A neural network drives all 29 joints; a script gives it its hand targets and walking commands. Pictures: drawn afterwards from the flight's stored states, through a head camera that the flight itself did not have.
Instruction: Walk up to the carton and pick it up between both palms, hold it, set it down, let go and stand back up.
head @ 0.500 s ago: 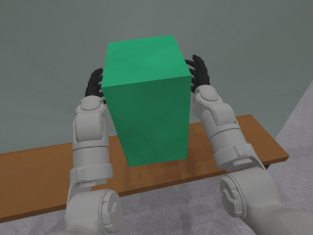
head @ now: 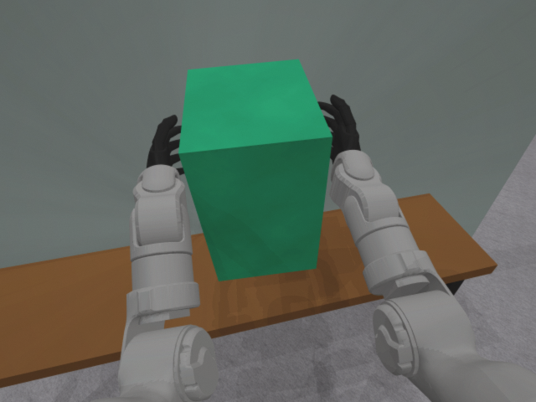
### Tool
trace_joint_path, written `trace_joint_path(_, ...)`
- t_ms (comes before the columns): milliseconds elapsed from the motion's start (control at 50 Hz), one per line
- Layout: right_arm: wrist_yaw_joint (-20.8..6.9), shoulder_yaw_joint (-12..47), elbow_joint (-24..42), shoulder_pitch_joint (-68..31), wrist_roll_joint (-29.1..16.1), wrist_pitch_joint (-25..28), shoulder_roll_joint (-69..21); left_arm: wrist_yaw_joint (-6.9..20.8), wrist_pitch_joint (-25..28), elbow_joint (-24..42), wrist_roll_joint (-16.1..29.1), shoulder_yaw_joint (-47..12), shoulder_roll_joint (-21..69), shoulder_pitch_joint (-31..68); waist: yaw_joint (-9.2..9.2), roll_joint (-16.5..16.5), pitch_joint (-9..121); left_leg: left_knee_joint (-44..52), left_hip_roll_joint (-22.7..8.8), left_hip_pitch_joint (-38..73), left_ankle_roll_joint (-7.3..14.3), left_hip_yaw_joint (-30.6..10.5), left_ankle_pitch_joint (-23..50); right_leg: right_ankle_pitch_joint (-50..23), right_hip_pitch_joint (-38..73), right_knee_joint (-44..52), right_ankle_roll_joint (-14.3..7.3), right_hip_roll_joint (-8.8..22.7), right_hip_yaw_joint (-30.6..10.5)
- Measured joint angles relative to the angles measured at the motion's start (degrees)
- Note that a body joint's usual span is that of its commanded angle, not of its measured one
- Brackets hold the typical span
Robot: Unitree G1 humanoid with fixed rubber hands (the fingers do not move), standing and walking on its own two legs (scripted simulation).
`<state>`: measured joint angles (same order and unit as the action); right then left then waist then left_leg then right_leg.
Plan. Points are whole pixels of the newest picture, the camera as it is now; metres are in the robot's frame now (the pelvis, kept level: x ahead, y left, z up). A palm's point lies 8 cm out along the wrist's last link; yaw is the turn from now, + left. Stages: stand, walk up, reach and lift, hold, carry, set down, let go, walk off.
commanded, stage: set down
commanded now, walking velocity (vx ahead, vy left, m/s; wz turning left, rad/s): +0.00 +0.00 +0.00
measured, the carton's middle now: (256, 176) +0.41 +0.00 +0.16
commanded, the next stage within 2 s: none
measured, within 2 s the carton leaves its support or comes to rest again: neither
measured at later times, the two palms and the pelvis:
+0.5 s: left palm (179, 195) +0.39 +0.12 +0.15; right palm (338, 172) +0.41 -0.14 +0.16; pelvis +0.01 -0.01 +0.00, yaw +1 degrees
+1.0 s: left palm (188, 212) +0.40 +0.12 +0.10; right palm (336, 188) +0.42 -0.14 +0.12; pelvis +0.02 -0.01 +0.00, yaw -1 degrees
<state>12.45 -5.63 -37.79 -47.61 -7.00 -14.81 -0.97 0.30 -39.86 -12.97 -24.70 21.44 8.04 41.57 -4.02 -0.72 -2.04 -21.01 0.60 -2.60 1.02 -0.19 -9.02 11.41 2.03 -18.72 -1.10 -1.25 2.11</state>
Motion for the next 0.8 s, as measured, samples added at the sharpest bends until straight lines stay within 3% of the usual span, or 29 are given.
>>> trace_joint_path(140, -2.31, -5.99, -6.30, 1.74, 8.46, 10.17, -2.28, -0.06, 9.26, -8.00, -1.86, 1.98, 0.88, 0.58, 1.42, -0.45, -0.71, 2.01, 0.04, 1.45, -0.31, -0.15, 0.73, 0.03, 1.02, 0.86, -0.39, 0.13, 0.53)
trace_joint_path(280, -2.80, -6.56, -9.04, 5.29, 9.78, 17.07, -2.57, -1.79, 15.09, -10.86, 0.05, -0.13, 1.01, -3.35, 2.26, -0.69, -1.68, 1.66, -0.42, 0.42, -0.83, -0.91, 0.41, -0.24, 1.02, 2.16, -0.86, -0.33, 1.63)
trace_joint_path(440, -3.02, -4.35, -9.58, 5.82, 7.82, 19.92, -0.99, -4.77, 18.80, -12.29, 5.12, -2.85, 0.12, -5.26, 2.47, -0.21, 0.15, 0.46, -0.96, -3.82, -1.12, -1.19, 0.07, -0.56, -2.52, 2.34, -1.12, -0.82, 2.21)
trace_joint_path(620, -4.13, -8.38, -15.20, 1.36, 11.04, 20.28, -0.80, -3.90, 20.42, -17.96, 1.92, 1.65, 0.79, -1.22, 2.70, -0.42, 0.27, 2.58, -0.87, -2.63, -0.99, -0.33, 0.87, -1.02, -2.07, 3.36, -1.02, -0.58, 1.71)
trace_joint_path(800, -5.81, -12.23, -18.54, 2.98, 14.52, 24.93, -1.30, -5.12, 25.25, -20.92, 1.73, 2.52, 2.35, -3.24, 3.55, -0.18, 1.12, 2.42, -1.01, -3.70, -0.83, 0.56, 0.53, -1.14, -3.21, 3.54, -0.83, -0.52, 1.29)
